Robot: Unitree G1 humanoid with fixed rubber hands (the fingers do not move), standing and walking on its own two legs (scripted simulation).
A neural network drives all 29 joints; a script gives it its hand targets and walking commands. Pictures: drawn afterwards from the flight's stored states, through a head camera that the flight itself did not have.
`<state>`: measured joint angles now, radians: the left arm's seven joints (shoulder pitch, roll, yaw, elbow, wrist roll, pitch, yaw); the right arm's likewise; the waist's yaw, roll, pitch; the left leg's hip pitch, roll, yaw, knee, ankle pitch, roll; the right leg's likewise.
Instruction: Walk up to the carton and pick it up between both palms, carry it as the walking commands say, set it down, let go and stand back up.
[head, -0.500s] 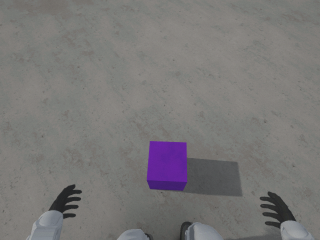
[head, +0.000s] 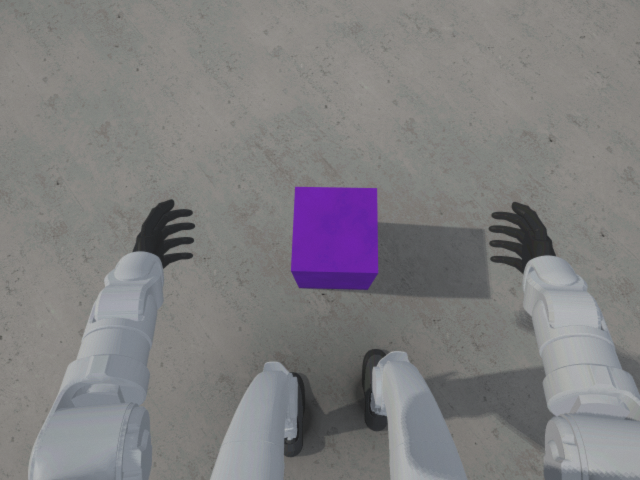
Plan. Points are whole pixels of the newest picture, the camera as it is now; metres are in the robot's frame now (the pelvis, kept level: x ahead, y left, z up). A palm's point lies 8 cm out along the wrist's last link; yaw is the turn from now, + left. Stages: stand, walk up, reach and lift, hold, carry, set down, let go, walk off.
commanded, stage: reach and lift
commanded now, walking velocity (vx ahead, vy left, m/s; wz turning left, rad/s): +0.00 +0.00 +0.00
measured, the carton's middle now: (334, 242) +0.52 +0.00 -0.58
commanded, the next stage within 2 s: none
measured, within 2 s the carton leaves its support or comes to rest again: neither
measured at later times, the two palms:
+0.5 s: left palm (213, 180) +0.50 +0.19 -0.14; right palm (466, 174) +0.51 -0.20 -0.14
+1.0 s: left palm (236, 186) +0.52 +0.17 -0.21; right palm (448, 188) +0.52 -0.20 -0.21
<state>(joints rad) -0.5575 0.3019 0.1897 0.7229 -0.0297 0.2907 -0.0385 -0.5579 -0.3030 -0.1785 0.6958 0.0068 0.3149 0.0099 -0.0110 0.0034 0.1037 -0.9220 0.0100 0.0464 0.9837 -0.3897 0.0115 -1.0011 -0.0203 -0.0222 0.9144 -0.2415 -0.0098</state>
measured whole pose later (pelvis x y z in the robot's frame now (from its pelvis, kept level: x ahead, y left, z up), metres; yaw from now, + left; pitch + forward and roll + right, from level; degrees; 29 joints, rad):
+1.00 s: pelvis -0.01 +0.00 -0.09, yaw +4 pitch +48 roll +1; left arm -1.27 0.20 0.36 0.93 0.09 0.16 0.04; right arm -1.22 -0.24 -0.47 0.93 -0.12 0.13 0.01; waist -0.05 0.01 -0.02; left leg -1.71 -0.03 0.00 1.27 -0.40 0.00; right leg -1.77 -0.02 0.01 1.19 -0.27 0.01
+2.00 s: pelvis -0.04 -0.01 -0.32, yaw +4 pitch +38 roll +1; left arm -1.57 0.37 0.06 1.15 -0.20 0.08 0.10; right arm -1.57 -0.38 -0.14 1.22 0.19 0.04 -0.11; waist -0.04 0.00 0.42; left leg -2.20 -0.04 0.00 2.18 -0.64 -0.02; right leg -2.29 -0.02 0.00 2.09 -0.46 -0.01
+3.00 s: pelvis -0.05 -0.01 -0.33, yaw +5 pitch +34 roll +0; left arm -1.65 0.30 0.11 1.21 -0.12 0.13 0.11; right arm -1.60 -0.33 -0.17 1.21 0.11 0.10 -0.13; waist -0.05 0.03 0.48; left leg -2.18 -0.06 0.00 2.22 -0.63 -0.01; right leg -2.25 -0.02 0.01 2.13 -0.47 0.01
